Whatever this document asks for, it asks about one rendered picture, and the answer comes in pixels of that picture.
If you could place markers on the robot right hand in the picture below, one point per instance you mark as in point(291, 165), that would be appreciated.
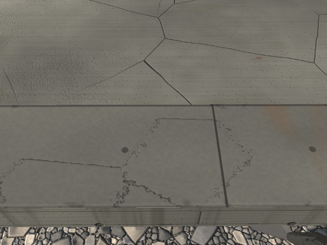
point(305, 238)

